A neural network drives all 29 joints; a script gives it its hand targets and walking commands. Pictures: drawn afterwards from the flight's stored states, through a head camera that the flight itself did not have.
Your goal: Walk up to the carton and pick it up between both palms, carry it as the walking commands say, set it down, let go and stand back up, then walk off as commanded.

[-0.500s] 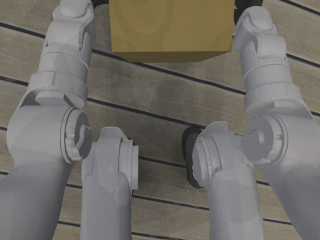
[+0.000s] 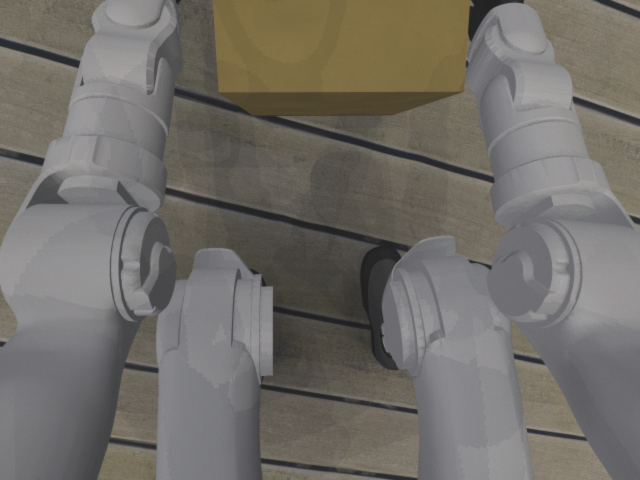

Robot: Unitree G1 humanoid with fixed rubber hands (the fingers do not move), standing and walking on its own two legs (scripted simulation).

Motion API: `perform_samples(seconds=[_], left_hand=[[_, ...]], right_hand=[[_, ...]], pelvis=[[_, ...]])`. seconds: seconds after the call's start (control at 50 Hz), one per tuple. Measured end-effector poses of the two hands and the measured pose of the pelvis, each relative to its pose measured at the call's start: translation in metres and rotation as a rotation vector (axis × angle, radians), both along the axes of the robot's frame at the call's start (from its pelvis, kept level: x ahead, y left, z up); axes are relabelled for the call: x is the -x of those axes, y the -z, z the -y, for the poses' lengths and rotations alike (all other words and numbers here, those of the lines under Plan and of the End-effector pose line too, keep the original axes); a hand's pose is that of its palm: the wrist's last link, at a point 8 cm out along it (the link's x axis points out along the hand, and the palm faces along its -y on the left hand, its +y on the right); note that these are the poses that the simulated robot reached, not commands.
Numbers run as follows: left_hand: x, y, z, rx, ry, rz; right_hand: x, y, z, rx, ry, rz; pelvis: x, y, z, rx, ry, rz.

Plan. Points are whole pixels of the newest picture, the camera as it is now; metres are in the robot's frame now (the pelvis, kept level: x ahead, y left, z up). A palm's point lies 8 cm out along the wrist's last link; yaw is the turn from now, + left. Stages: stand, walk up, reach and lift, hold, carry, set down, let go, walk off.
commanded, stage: set down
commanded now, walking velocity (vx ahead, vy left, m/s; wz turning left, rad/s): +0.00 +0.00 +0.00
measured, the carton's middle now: (330, 3) +0.56 -0.01 -0.24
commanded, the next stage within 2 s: let go in 1.78 s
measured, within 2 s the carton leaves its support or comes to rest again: neither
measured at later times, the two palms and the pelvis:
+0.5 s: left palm out of the picture +0.57 +0.19 -0.16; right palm (508, 23) +0.53 -0.17 -0.16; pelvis +0.00 +0.00 +0.00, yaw +0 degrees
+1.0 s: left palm out of the picture +0.58 +0.19 -0.01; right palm out of the picture +0.53 -0.18 -0.01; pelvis +0.01 +0.00 +0.11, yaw +0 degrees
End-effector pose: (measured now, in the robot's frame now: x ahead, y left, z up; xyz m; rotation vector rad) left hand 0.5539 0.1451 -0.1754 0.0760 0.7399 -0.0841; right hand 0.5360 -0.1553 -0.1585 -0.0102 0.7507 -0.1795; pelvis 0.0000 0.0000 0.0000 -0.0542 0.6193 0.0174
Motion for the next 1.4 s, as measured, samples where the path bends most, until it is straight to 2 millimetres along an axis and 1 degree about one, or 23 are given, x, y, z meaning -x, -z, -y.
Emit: perform_samples(seconds=[0.04,0.08,0.16,0.24,0.34,0.4,0.5,0.56,0.62,0.78,0.94,1.16,1.4], left_hand=[[-0.001,0.002,0.000,-0.010,-0.004,0.006],[-0.001,0.005,-0.005,-0.029,-0.020,0.011],[-0.001,0.009,-0.021,-0.056,-0.063,0.008],[-0.001,0.007,-0.036,-0.067,-0.096,0.004],[-0.005,0.000,-0.044,-0.067,-0.110,0.012],[-0.007,-0.005,-0.045,-0.064,-0.109,0.024],[-0.011,-0.017,-0.044,-0.059,-0.103,0.055],[-0.014,-0.030,-0.042,-0.059,-0.099,0.080],[-0.016,-0.048,-0.041,-0.060,-0.097,0.094],[-0.021,-0.104,-0.039,-0.060,-0.096,0.094],[-0.025,-0.152,-0.043,-0.054,-0.103,0.102],[-0.025,-0.213,-0.047,-0.058,-0.086,0.105],[-0.027,-0.290,-0.050,-0.055,-0.072,0.108]], right_hand=[[0.002,0.002,0.001,0.004,-0.001,0.004],[0.005,0.005,0.004,0.013,0.002,0.001],[0.014,0.015,0.012,0.034,0.016,-0.025],[0.017,0.018,0.013,0.033,0.020,-0.028],[0.014,0.015,0.008,0.022,0.019,-0.013],[0.013,0.012,0.010,0.022,0.027,-0.003],[0.011,0.000,0.015,0.024,0.044,0.035],[0.008,-0.015,0.017,0.023,0.054,0.068],[0.006,-0.035,0.019,0.023,0.060,0.089],[0.004,-0.087,0.018,0.019,0.070,0.099],[0.004,-0.131,0.020,0.023,0.076,0.109],[0.004,-0.195,0.026,0.038,0.072,0.118],[0.005,-0.270,0.029,0.040,0.068,0.122]], pelvis=[[0.000,-0.001,0.000,0.003,0.000,0.003],[0.001,-0.002,0.000,0.005,0.000,0.006],[0.001,-0.004,0.002,0.004,0.000,0.006],[0.000,-0.004,0.003,0.000,-0.002,0.001],[-0.001,-0.002,0.004,-0.002,-0.004,-0.006],[-0.001,-0.002,0.003,-0.001,-0.005,-0.012],[-0.001,-0.005,0.002,0.004,-0.003,-0.036],[0.000,-0.011,0.002,0.004,0.000,-0.051],[0.000,-0.021,0.002,0.002,0.002,-0.066],[-0.004,-0.057,0.003,-0.003,0.004,-0.136],[-0.008,-0.093,0.004,-0.008,0.002,-0.192],[-0.016,-0.149,0.005,-0.012,-0.002,-0.222],[-0.026,-0.218,0.004,-0.018,-0.008,-0.224]])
